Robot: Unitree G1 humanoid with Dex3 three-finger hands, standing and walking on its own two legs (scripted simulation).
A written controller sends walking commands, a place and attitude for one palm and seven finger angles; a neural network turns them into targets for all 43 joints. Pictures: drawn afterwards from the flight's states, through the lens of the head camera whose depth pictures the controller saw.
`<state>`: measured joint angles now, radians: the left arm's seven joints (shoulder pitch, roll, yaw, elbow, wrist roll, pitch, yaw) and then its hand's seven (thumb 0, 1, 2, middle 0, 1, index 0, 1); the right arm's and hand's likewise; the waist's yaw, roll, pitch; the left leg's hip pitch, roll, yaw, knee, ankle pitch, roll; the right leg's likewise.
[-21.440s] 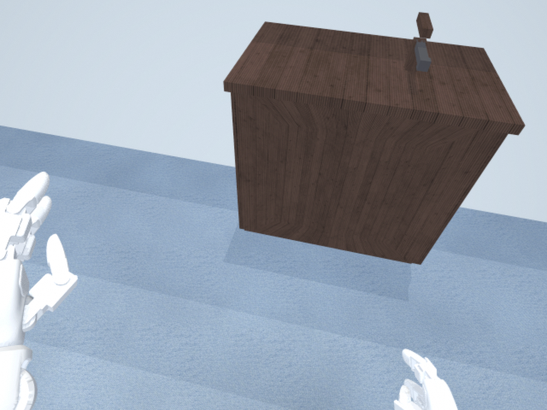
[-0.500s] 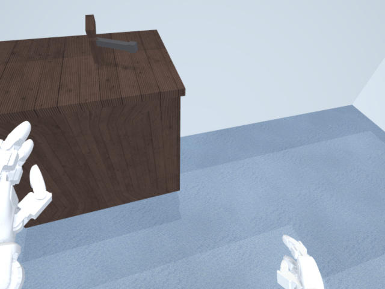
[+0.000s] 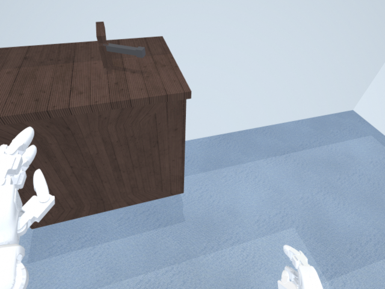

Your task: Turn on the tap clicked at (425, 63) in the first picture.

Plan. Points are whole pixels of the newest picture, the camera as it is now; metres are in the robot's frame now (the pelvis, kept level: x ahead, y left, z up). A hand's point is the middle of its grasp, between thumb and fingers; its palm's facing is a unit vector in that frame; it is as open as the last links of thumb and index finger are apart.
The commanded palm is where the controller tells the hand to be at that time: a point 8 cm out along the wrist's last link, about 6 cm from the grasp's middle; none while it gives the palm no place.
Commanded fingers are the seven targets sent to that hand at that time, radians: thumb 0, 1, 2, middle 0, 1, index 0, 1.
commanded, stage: take the last steps up to it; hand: left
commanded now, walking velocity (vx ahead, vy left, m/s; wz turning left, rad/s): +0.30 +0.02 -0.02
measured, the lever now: (140, 52) +0.85 +0.25 +0.10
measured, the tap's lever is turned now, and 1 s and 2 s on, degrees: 60 60 60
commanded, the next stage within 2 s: come to a stop and stand still in 1.28 s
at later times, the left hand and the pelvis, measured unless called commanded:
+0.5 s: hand (71, 165) +0.28 +0.24 +0.15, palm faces +0.42 -0.84 -0.34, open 7.4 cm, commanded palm +0.22 +0.27 +0.17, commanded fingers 0.00 0.90 0.90 -0.20 -0.30 -0.20 -0.30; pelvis +0.05 +0.00 -0.01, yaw -2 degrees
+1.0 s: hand (115, 113) +0.41 +0.20 +0.16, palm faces +0.39 -0.85 -0.35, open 7.4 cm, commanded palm +0.36 +0.25 +0.17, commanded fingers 0.00 0.90 0.90 -0.20 -0.30 -0.20 -0.30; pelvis +0.19 -0.03 -0.02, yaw -2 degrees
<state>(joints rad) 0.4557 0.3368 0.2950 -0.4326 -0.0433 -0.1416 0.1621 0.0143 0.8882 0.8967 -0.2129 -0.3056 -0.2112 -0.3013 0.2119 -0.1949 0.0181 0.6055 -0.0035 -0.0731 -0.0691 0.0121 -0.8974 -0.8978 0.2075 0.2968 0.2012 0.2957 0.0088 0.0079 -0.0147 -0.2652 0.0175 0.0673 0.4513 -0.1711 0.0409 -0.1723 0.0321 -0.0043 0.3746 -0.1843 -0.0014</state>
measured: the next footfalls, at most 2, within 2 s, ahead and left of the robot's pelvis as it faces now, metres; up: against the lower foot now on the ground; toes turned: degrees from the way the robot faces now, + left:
right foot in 0.70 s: +0.18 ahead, -0.15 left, +0.00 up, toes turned -9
left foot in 0.98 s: +0.30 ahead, +0.09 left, +0.00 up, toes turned +6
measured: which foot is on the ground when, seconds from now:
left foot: down 0.00-0.72, up 0.74-0.96, down 0.98-1.00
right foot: down 0.00-0.40, up 0.42-0.68, down 0.70-1.00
